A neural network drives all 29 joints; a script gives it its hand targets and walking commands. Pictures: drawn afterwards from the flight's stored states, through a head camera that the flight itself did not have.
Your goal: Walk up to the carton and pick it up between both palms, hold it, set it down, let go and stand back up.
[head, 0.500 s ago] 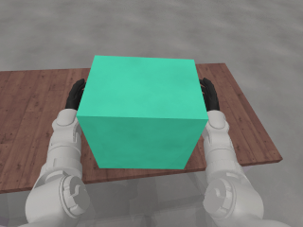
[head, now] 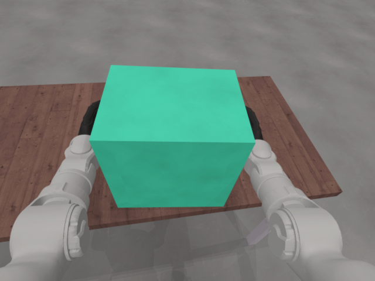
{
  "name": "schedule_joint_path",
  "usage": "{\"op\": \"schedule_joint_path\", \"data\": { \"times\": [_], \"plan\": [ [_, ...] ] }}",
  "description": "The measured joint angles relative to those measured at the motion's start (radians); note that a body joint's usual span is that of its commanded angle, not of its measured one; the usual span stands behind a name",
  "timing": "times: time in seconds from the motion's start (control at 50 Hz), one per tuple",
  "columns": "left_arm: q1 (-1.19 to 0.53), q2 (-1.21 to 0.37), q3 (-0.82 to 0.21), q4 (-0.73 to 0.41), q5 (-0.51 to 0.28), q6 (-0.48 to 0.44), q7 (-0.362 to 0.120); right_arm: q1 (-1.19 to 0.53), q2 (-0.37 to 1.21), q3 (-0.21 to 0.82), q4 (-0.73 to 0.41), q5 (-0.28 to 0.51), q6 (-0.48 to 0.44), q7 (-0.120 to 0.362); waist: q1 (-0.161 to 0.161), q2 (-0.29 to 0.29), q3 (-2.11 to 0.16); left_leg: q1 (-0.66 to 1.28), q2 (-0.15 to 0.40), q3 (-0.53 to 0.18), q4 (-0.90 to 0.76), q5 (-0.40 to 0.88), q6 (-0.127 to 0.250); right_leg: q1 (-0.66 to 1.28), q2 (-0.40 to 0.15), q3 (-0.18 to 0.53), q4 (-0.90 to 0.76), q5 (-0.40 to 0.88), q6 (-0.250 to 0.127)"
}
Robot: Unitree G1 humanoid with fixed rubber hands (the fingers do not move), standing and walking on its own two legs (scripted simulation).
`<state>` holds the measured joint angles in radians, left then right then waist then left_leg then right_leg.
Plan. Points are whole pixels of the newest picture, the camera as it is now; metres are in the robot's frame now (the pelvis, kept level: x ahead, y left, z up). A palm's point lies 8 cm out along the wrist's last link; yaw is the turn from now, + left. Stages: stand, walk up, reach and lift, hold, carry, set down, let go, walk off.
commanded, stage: set down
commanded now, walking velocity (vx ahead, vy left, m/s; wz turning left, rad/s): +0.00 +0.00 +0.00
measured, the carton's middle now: (172, 142) +0.44 +0.05 +0.04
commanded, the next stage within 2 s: none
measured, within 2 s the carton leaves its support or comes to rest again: neither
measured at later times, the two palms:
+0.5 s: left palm (60, 138) +0.41 +0.29 +0.07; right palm (287, 129) +0.45 -0.21 +0.09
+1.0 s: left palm (52, 96) +0.43 +0.27 +0.17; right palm (311, 92) +0.45 -0.21 +0.20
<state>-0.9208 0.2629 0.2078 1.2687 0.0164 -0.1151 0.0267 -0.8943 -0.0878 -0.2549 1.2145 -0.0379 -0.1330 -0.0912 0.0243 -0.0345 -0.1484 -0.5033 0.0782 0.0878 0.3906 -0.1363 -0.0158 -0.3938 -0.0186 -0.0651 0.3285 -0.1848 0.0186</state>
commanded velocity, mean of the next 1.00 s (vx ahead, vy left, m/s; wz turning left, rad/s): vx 0.00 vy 0.00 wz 0.00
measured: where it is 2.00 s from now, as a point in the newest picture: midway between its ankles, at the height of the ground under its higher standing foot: outside the picture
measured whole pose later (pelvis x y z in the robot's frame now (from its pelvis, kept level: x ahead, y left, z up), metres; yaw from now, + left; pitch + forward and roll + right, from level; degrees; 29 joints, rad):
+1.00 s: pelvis -0.02 +0.00 +0.00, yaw +0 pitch +15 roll -2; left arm -1.15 0.50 -0.20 1.24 -0.41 0.14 -0.01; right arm -1.19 -0.47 0.14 1.29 0.52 0.13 0.00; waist 0.01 -0.03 -0.20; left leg -0.57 0.07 0.04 0.43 -0.12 -0.02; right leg -0.46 -0.01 -0.06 0.39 -0.18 0.01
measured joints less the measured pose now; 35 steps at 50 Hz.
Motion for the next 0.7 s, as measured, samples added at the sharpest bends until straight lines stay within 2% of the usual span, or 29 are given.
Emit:
{"op": "schedule_joint_path", "data": {
  "times": [0.08,0.14,0.26,0.36,0.42,0.56,0.7],
  "plan": [
    [-0.053,0.021,-0.151,0.133,-0.155,-0.059,0.020,-0.027,-0.038,0.130,0.084,0.146,-0.007,-0.013,0.000,0.010,-0.068,-0.100,0.011,-0.009,0.071,-0.027,0.000,-0.089,0.008,-0.002,0.050,-0.017,0.000],
    [-0.084,0.030,-0.227,0.197,-0.235,-0.098,0.017,-0.057,-0.074,0.196,0.116,0.231,-0.027,-0.016,0.002,0.021,-0.099,-0.153,0.017,-0.018,0.120,-0.048,-0.001,-0.137,0.012,-0.004,0.090,-0.033,0.000],
    [-0.135,0.064,-0.291,0.266,-0.312,-0.120,-0.015,-0.152,-0.193,0.290,0.196,0.360,-0.057,0.009,0.018,0.034,-0.100,-0.190,0.020,-0.028,0.169,-0.065,0.000,-0.177,0.015,-0.001,0.144,-0.052,0.000],
    [-0.153,0.117,-0.352,0.288,-0.377,-0.133,-0.040,-0.205,-0.289,0.415,0.264,0.495,-0.048,0.060,0.026,0.020,-0.082,-0.205,0.015,-0.027,0.162,-0.050,-0.003,-0.211,0.011,0.004,0.174,-0.055,-0.005],
    [-0.150,0.153,-0.392,0.280,-0.431,-0.139,-0.048,-0.203,-0.319,0.475,0.256,0.558,-0.034,0.087,0.025,0.010,-0.093,-0.241,0.013,-0.030,0.160,-0.037,-0.005,-0.257,0.009,0.003,0.195,-0.057,-0.008],
    [-0.120,0.217,-0.429,0.149,-0.500,-0.110,-0.068,-0.158,-0.317,0.501,0.102,0.604,-0.018,0.095,0.012,0.008,-0.143,-0.332,0.006,-0.044,0.168,-0.021,-0.007,-0.353,0.005,-0.006,0.226,-0.058,-0.012],
    [-0.142,0.220,-0.415,-0.012,-0.476,0.036,-0.067,-0.177,-0.300,0.440,0.028,0.573,0.055,0.070,0.011,0.030,-0.156,-0.310,0.001,-0.059,0.146,-0.009,-0.003,-0.311,0.005,-0.018,0.176,-0.035,-0.008]
  ]
}}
